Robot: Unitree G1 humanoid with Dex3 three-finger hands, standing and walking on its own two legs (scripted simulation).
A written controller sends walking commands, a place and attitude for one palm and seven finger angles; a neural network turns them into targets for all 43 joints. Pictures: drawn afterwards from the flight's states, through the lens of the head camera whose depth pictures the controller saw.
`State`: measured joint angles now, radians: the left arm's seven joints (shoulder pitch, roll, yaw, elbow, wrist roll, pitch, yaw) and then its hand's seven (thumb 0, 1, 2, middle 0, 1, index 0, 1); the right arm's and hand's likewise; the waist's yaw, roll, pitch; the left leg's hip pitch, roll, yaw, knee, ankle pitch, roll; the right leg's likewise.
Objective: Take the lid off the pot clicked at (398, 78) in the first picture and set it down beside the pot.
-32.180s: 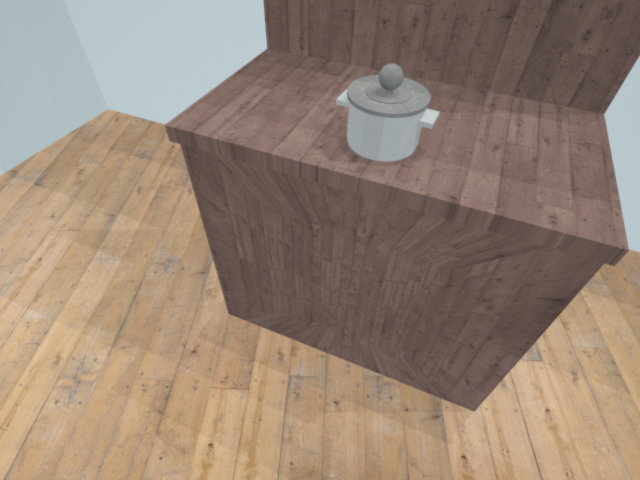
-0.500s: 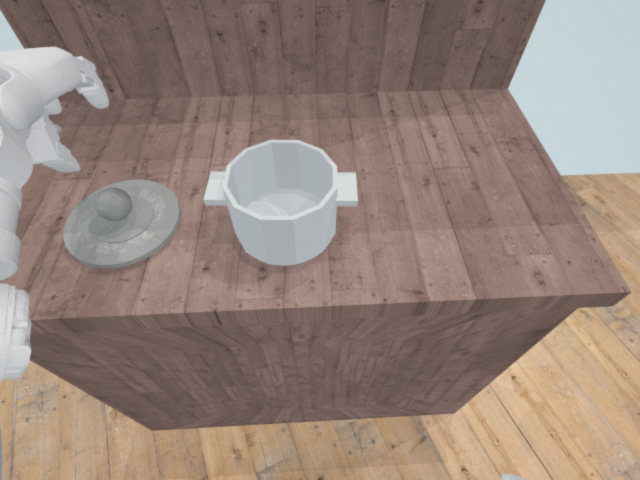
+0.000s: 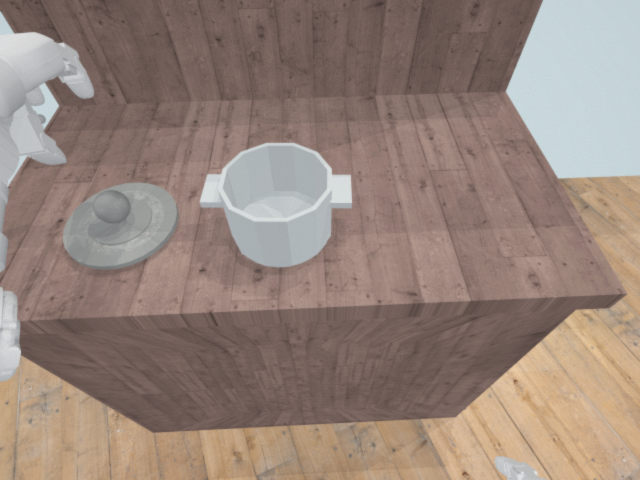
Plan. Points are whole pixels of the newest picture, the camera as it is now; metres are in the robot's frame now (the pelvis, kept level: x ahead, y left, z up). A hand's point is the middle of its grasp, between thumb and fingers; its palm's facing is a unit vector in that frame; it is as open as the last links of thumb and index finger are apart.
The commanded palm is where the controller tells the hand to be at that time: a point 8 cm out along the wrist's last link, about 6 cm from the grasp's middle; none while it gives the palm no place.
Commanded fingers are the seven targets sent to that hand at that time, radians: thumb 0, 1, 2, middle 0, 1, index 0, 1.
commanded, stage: draw the hand back to the body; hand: left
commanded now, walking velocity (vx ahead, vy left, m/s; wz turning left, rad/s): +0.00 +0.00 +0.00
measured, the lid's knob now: (112, 206) +0.46 +0.29 +0.07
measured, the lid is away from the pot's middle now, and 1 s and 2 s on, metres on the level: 0.23 0.23 0.23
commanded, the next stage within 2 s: none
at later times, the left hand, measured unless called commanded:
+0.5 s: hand (61, 151) +0.39 +0.24 +0.23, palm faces +0.11 -0.64 -0.76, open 11.0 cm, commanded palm +0.34 +0.29 +0.28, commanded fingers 0.00 -0.09 0.86 -0.44 -0.66 -0.44 -0.66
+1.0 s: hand (30, 153) +0.33 +0.22 +0.28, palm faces +0.46 -0.86 -0.24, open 9.5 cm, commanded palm +0.28 +0.26 +0.26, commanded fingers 0.00 0.55 0.88 -0.29 -0.43 -0.29 -0.43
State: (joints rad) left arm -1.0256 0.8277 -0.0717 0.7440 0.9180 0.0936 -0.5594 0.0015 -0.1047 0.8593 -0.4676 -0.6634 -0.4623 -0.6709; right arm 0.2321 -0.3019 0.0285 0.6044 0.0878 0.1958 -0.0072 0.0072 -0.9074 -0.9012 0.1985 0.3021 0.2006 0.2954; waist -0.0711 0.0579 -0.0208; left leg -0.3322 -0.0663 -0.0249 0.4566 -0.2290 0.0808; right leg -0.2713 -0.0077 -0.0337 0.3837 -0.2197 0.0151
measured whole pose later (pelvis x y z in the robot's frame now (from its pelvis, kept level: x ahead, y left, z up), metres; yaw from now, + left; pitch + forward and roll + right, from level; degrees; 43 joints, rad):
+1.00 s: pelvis +0.01 -0.04 +0.00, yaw -2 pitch -2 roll +0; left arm -0.23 0.49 0.44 -0.05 -0.12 -0.10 0.06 0.00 0.30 0.88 -0.36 -0.51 -0.35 -0.52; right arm 0.18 -0.29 0.02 0.68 0.05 -0.02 -0.05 0.01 -0.91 -0.90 0.20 0.30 0.20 0.30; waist 0.02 0.05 0.03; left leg -0.12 -0.01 -0.01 0.41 -0.26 0.02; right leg -0.08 0.05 -0.01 0.37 -0.25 -0.04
